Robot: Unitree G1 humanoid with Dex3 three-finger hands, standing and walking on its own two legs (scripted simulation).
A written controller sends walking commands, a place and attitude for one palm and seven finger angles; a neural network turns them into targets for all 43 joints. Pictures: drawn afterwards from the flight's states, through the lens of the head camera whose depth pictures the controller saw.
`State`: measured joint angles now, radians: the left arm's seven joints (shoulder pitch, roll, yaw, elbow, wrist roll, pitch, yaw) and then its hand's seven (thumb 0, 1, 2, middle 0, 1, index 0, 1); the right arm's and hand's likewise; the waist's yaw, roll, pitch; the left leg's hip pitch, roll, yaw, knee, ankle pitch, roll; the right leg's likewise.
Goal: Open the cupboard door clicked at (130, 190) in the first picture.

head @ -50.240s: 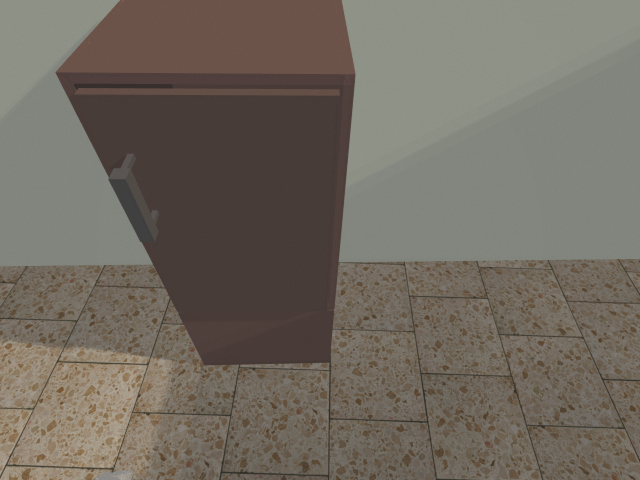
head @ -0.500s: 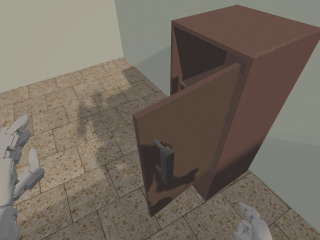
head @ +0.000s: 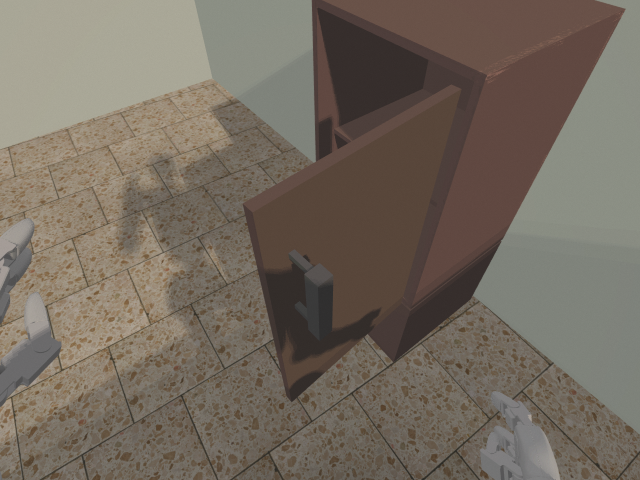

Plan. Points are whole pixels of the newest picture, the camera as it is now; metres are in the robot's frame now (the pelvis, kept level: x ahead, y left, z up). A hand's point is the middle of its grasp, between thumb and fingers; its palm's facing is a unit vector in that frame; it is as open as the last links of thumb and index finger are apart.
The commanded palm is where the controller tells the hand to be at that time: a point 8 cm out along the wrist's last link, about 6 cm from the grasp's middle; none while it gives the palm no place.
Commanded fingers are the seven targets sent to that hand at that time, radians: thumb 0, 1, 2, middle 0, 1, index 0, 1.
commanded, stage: step back with the hand held close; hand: left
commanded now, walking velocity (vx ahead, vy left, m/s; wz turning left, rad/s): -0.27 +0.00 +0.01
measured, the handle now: (309, 295) +0.35 +0.04 +0.02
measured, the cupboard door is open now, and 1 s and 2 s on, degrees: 95 95 95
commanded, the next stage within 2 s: stop stepping back and stand still in 1.50 s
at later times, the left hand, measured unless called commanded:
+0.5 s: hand out of the picture +0.14 +0.27 +0.16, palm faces +0.47 -0.75 -0.47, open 7.4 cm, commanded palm +0.08 +0.31 +0.18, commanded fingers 0.00 0.90 0.90 -0.20 -0.30 -0.20 -0.30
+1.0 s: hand out of the picture +0.13 +0.27 +0.16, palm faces +0.48 -0.72 -0.51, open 7.4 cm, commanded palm +0.06 +0.31 +0.18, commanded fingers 0.00 0.90 0.90 -0.20 -0.30 -0.20 -0.30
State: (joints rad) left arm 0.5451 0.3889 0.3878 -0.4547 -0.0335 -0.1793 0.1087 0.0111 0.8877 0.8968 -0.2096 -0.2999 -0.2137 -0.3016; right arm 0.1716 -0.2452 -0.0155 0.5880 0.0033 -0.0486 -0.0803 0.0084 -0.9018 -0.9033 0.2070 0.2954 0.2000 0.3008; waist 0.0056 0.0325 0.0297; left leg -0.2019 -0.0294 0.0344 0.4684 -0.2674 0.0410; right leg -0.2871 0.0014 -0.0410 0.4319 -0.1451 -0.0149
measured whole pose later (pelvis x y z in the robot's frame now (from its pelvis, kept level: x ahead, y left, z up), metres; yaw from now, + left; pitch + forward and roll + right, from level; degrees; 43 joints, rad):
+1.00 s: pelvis -0.08 +0.01 -0.04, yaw +1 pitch -1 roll +0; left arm 0.48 0.42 0.52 -0.55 0.02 -0.30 0.14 0.01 0.88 0.90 -0.21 -0.30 -0.22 -0.30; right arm 0.21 -0.20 -0.02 0.58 -0.02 -0.12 -0.07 0.01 -0.90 -0.90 0.21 0.30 0.20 0.30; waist -0.01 -0.04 0.07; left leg -0.47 -0.05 0.05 0.79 -0.31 0.07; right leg -0.53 0.02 0.06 0.75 -0.21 0.02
